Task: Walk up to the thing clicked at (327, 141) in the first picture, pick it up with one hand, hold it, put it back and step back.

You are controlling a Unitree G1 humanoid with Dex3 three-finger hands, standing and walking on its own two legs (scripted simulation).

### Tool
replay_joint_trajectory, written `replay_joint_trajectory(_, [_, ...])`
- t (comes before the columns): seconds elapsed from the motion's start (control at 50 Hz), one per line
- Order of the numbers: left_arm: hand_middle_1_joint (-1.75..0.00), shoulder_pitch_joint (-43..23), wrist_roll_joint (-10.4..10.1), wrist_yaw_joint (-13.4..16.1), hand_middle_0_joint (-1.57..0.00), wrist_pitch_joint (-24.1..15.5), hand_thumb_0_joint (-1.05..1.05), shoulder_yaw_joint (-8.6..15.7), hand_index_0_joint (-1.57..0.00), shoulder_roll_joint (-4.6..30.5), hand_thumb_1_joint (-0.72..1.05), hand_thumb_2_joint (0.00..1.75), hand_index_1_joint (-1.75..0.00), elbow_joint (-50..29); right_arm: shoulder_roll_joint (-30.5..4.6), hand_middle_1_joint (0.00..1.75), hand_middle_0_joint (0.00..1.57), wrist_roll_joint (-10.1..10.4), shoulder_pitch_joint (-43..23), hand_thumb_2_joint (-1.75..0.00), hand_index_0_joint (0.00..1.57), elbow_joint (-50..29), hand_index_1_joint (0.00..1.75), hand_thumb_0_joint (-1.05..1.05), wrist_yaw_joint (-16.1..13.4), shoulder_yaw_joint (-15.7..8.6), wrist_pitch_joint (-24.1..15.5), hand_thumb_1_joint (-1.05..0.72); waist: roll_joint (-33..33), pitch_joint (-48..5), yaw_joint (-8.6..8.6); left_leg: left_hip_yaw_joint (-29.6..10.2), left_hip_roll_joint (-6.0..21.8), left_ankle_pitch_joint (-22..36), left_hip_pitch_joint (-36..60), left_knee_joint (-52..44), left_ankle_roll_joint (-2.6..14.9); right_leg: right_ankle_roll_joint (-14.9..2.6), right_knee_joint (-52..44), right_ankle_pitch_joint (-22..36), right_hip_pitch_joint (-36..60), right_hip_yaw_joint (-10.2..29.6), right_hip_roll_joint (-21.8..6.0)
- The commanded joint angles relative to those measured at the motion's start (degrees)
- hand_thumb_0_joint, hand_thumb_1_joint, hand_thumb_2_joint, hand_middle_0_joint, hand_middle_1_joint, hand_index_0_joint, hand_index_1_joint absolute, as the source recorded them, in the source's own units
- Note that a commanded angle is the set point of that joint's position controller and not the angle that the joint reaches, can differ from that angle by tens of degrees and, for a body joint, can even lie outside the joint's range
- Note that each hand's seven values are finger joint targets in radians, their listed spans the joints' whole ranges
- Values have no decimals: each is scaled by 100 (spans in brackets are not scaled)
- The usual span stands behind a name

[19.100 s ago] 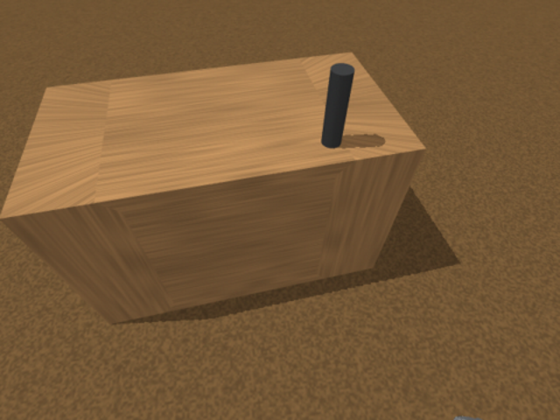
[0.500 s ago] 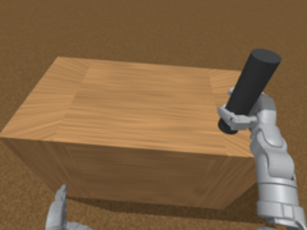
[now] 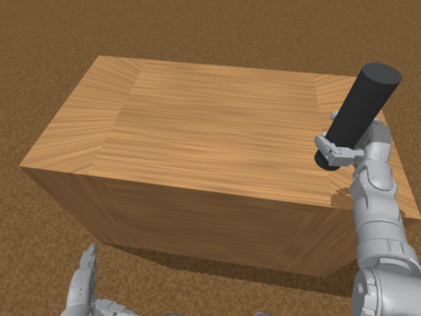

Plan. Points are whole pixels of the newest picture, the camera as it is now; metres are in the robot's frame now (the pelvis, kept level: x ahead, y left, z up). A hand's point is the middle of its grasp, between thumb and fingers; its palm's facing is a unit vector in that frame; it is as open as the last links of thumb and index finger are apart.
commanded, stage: crouch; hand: right
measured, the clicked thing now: (349, 124) +0.41 -0.21 +0.14
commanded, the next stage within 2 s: lower in 0.42 s
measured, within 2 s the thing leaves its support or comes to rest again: rests again in 1.80 s
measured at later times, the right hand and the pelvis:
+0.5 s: hand (337, 137) +0.45 -0.23 +0.07, palm faces +0.24 +0.97 +0.02, open 8.2 cm; pelvis +0.00 -0.01 -0.02, yaw +1 degrees
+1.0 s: hand (329, 150) +0.46 -0.24 +0.01, palm faces +0.25 +0.97 +0.02, open 8.2 cm; pelvis -0.01 -0.01 -0.05, yaw +1 degrees
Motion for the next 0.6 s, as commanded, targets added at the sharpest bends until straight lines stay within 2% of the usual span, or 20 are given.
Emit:
replay_joint_trajectory(0.0, [-5,-167,48,37,-5,-284,0,295,-5,843,-55,6,-5,-741,-1270,140,128,12,-2529,-128,132,-953,140,0,82,-170,-693,-25,-307,-2072,110,95,-67,1658,-154,-276,-15,-177,-11,1282,1318,32,53])
replay_joint_trajectory(0.02, [-5,-213,47,12,-5,-286,0,162,-5,691,-55,6,-5,-791,-1279,141,129,4,-2653,-129,133,-980,141,0,82,-158,-762,-25,-317,-2095,73,100,-63,1722,-129,-238,-19,-183,46,1357,1250,31,55])
replay_joint_trajectory(0.06, [-5,-243,56,-1,-5,-283,0,221,-5,751,-56,6,-5,-759,-1468,142,129,-23,-2651,-130,133,-833,142,0,84,-270,-855,-26,-457,-2173,26,117,-81,1745,-215,-135,-5,-148,132,1519,1205,47,27])
replay_joint_trajectory(0.1, [-5,-353,61,-39,-5,-272,0,34,-5,639,-56,7,-5,-1036,-1458,143,130,-52,-2869,-131,134,-728,143,0,97,-240,-961,-27,-349,-2308,63,90,-80,1751,-130,-92,-11,-179,203,1392,1041,29,51])
replay_joint_trajectory(0.12, [-5,-268,64,-35,-5,-251,0,88,-5,679,-56,6,-5,-970,-1438,143,131,-61,-2749,-131,135,-391,143,0,118,-238,-980,-28,-223,-2093,122,100,-83,1646,-188,-88,-18,-192,200,1205,822,28,58])
replay_joint_trajectory(0.14, [-5,-379,54,-24,-5,-235,0,195,-5,796,-56,7,-6,-988,-1662,144,131,-69,-2805,-132,135,-677,144,0,114,-342,-1050,-28,-350,-2206,29,51,-49,1577,-119,-83,-19,-198,205,1071,797,-2,88])
replay_joint_trajectory(0.16, [-5,-318,62,-13,-5,-236,0,253,-5,860,-56,6,-6,-1101,-1628,144,132,-81,-2833,-133,135,-433,144,0,129,-325,-1059,-29,-320,-2277,147,27,-47,1602,-167,-58,-33,-212,250,1051,794,-5,97])
replay_joint_trajectory(0.18, [-5,-233,71,-2,-5,-227,0,455,-5,1105,-56,6,-5,-1143,-1650,145,132,-73,-2825,-134,136,-368,145,0,141,-367,-1073,-29,-220,-2390,185,71,-89,1565,-271,-21,-22,-206,250,1060,894,33,57])
replay_joint_trajectory(0.22, [-5,-178,73,7,-5,-232,0,498,-5,1182,-56,6,-5,-1377,-1623,147,133,-57,-3015,-135,137,-395,147,0,154,-337,-1118,-26,-203,-2503,257,78,-97,1624,-317,-4,-32,-216,318,1133,1013,44,53])
replay_joint_trajectory(0.26, [-5,-87,50,-18,-5,-197,0,430,-5,1067,-56,7,-5,-1341,-1682,144,131,-81,-2836,-132,135,-102,144,0,147,-386,-1145,-26,-95,-2304,215,85,-86,1731,-332,43,-58,-237,392,1204,811,39,69])
replay_joint_trajectory(0.3, [-5,-149,50,-75,-5,-204,0,82,-5,708,-56,7,-6,-1550,-1486,143,130,-71,-3024,-131,134,-108,144,0,181,-273,-1231,-25,-185,-2260,198,122,-106,1623,-386,105,-24,-209,402,1184,687,66,45])
replay_joint_trajectory(0.34, [-5,-82,51,-60,-5,-197,0,213,-5,816,-56,6,-5,-1643,-1652,144,131,-108,-3241,-131,135,-242,144,0,194,-331,-1289,-25,-271,-2598,191,93,-105,1629,-423,169,-15,-199,462,1194,806,53,44])
replay_joint_trajectory(0.36, [-5,119,70,-76,-5,-166,0,234,-5,809,-56,7,-5,-1388,-1582,143,130,-146,-2967,-131,134,295,143,0,201,-291,-1255,-26,-274,-2205,261,111,-117,1500,-627,187,-6,-194,471,1100,629,61,39])
replay_joint_trajectory(0.38, [-5,239,91,-107,-5,-158,0,183,-5,770,-55,6,-5,-1309,-1617,143,130,-139,-3135,-131,134,114,143,0,238,-318,-1289,-26,-487,-2260,215,100,-116,1430,-698,204,22,-168,462,1074,600,70,34])
replay_joint_trajectory(0.42, [-5,92,110,-122,-5,-182,0,257,-5,890,-55,6,-5,-1566,-1883,144,131,-192,-3334,-132,135,19,144,0,224,-448,-1352,-26,-725,-2577,225,111,-128,1418,-827,278,34,-130,555,1288,855,100,-8])
replay_joint_trajectory(0.48, [-5,91,130,-157,-5,-159,0,224,-5,892,-55,6,-5,-1680,-1731,144,131,-194,-3124,-132,134,327,144,0,211,-428,-1358,-27,-531,-2479,213,143,-154,1394,-838,349,30,-135,611,1248,660,114,2])
replay_joint_trajectory(0.52, [-5,8,135,-161,-5,-179,0,291,-4,969,-56,7,-6,-1958,-1906,142,130,-198,-3534,-131,134,55,142,0,208,-508,-1442,-31,-647,-2853,238,151,-166,1408,-815,397,39,-127,668,1304,804,141,-20])
replay_joint_trajectory(0.54, [-5,76,139,-131,-5,-171,0,499,-4,1166,-57,8,-6,-2017,-1900,143,131,-206,-3386,-132,135,320,143,0,192,-511,-1432,-32,-389,-2717,343,165,-174,1400,-816,390,23,-147,678,1189,697,138,-12])
replay_joint_trajectory(0.56, [-5,308,153,-152,-5,-140,0,387,-4,1065,-57,8,-6,-1798,-1696,143,131,-225,-2963,-131,134,880,143,0,198,-469,-1388,-30,-164,-2286,350,186,-191,1333,-980,427,17,-165,695,1104,407,140,-9])
replay_joint_trajectory(0.58, [-5,235,156,-180,-5,-137,0,339,-4,992,-57,7,-6,-1857,-1728,143,131,-226,-3111,-132,135,714,143,0,214,-464,-1448,-32,-249,-2249,322,140,-158,1317,-937,453,16,-172,731,973,209,113,16])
